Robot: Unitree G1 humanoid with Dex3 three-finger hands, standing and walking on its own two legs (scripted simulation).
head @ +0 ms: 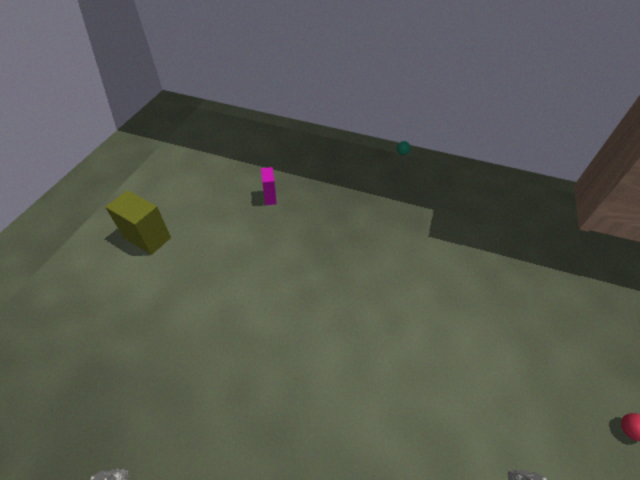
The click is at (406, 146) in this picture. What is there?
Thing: free ball
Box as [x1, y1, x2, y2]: [397, 141, 410, 154]
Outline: 402,141 397,145 397,151 400,154 405,154 409,151 410,147 407,142
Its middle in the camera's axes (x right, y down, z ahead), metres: +0.41 -0.43 +1.94
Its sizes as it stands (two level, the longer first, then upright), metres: 0.069 0.069 0.069
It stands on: the floor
